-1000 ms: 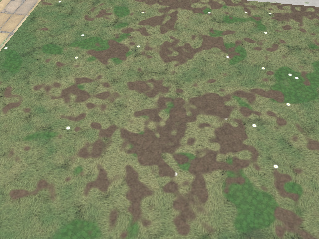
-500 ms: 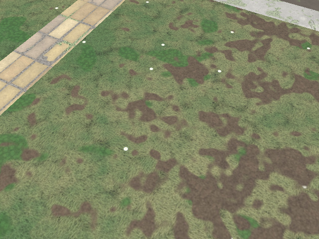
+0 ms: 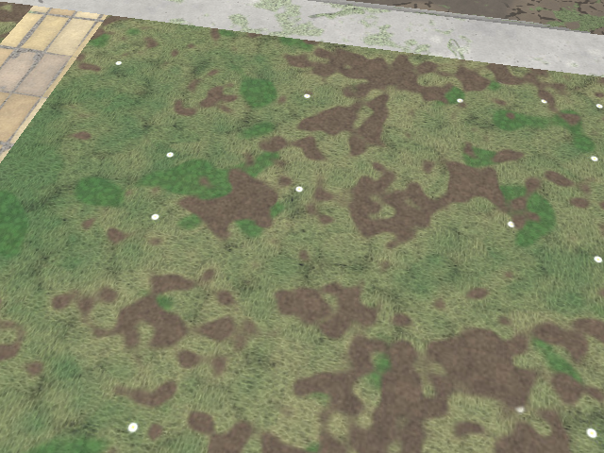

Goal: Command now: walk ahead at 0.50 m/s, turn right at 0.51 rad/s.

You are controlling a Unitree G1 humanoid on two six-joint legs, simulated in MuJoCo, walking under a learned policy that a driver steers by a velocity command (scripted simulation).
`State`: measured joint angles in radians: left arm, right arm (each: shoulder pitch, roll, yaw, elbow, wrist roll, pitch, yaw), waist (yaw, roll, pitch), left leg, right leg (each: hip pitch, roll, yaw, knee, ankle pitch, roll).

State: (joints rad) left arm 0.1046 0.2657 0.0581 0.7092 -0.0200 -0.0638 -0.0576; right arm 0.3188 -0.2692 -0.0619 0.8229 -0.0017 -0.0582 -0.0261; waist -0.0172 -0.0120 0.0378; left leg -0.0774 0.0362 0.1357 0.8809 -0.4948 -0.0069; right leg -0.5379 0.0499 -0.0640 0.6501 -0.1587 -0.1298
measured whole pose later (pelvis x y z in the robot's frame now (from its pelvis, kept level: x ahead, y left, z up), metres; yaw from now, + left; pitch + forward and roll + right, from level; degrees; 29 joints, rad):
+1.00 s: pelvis +0.51 -0.11 +0.02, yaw -23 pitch +2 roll +1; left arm 0.10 0.26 0.04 0.63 -0.01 -0.07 -0.03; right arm 0.37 -0.30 -0.04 0.85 0.02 -0.08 0.01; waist -0.05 0.01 0.02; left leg -0.27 0.03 -0.02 1.00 -0.46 0.01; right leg -0.43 0.01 -0.03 0.57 -0.18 -0.06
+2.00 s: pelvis +1.01 -0.31 +0.01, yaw -20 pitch +3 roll +1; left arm 0.03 0.25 0.04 0.71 0.00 -0.10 -0.03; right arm 0.40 -0.29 -0.06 0.91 0.01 -0.05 0.00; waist -0.08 0.00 0.02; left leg -0.04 0.00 -0.02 0.51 -0.45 0.01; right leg -0.48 -0.03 -0.01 0.52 -0.10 -0.03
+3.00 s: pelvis +1.58 -0.37 +0.01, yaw +9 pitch +2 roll +0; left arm 0.03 0.26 -0.02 0.77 0.04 -0.09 -0.03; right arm 0.41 -0.27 -0.06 0.89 -0.03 -0.10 0.05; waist -0.07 0.00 -0.01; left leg -0.07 -0.08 -0.15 0.63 -0.45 0.05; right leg -0.48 0.00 -0.05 0.56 -0.12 -0.05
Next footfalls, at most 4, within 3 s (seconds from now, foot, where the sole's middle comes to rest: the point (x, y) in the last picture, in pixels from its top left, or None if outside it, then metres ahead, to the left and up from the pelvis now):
0.44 left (268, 451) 0.44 0.09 -0.75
0.92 right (420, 386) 0.58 -0.24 -0.75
1.44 left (360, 250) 0.94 -0.14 -0.75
1.98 right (476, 200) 1.11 -0.48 -0.75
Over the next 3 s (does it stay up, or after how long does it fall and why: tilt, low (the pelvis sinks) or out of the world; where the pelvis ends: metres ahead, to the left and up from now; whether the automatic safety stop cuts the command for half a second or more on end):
stays up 1.58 -0.37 0.01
